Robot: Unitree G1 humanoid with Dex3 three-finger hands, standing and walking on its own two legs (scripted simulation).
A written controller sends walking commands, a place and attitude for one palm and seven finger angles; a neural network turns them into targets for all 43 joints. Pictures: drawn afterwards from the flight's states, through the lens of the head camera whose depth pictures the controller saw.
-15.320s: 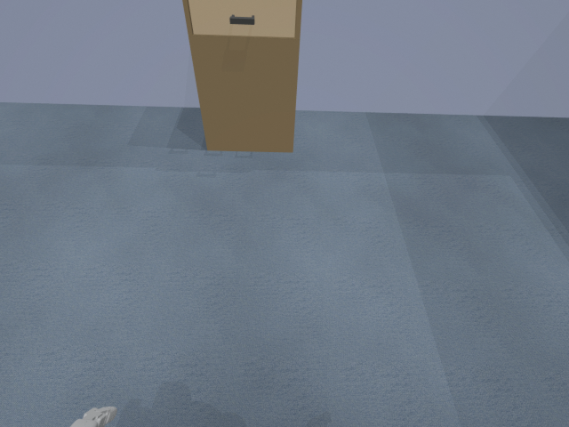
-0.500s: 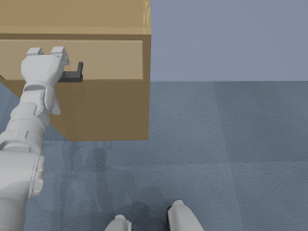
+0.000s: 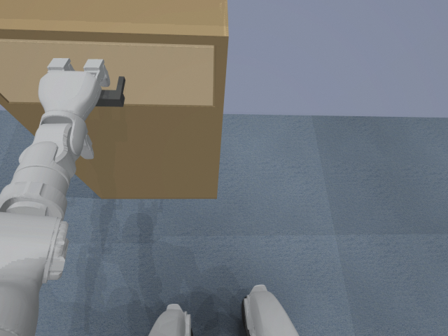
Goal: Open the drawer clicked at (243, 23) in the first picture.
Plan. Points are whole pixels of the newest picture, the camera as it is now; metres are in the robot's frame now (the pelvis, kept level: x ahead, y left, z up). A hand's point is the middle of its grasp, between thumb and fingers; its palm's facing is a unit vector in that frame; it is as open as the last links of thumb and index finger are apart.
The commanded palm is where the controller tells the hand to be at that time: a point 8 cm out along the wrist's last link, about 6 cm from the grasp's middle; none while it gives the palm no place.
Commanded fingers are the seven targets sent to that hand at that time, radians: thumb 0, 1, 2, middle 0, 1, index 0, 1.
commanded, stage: lower the fingers behind the handle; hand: left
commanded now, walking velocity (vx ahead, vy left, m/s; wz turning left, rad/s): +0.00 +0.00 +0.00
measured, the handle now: (97, 89) +0.58 +0.21 +0.02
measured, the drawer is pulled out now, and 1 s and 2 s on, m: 0.00 0.00 0.00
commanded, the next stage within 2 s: lift the fingers back up to retry in 0.64 s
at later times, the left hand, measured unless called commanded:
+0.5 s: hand (84, 112) +0.52 +0.22 +0.03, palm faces -0.03 +0.04 -1.00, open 13.8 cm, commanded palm +0.50 +0.22 +0.05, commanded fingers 0.00 -0.50 0.30 -0.30 -1.20 -0.30 -1.20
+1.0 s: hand (83, 114) +0.51 +0.22 +0.03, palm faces -0.08 +0.01 -1.00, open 13.9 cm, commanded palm +0.49 +0.23 +0.09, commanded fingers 0.00 -0.50 0.30 -0.30 -1.20 -0.30 -1.20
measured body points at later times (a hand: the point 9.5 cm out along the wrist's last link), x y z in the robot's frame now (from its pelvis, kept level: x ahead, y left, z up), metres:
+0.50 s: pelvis -0.03 +0.00 -0.02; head +0.12 -0.01 +0.40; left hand +0.51 +0.22 +0.08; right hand -0.03 -0.29 -0.14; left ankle -0.02 +0.12 -0.67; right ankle +0.05 -0.14 -0.67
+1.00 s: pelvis -0.02 +0.00 -0.01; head +0.12 -0.01 +0.42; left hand +0.51 +0.22 +0.09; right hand -0.02 -0.28 -0.13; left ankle -0.02 +0.12 -0.67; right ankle +0.05 -0.14 -0.67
